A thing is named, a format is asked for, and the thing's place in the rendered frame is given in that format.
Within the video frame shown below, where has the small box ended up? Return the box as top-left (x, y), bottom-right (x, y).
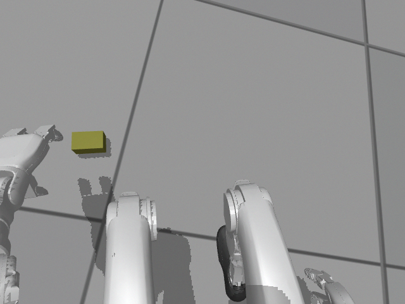
top-left (72, 131), bottom-right (106, 154)

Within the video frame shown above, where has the left robot arm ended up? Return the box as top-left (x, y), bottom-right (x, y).
top-left (0, 166), bottom-right (30, 304)

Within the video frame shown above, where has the left robot hand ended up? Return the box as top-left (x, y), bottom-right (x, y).
top-left (0, 125), bottom-right (63, 199)

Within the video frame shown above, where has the right robot hand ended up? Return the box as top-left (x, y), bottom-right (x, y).
top-left (304, 268), bottom-right (355, 304)

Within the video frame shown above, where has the right robot foot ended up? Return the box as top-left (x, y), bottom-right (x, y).
top-left (216, 225), bottom-right (246, 302)

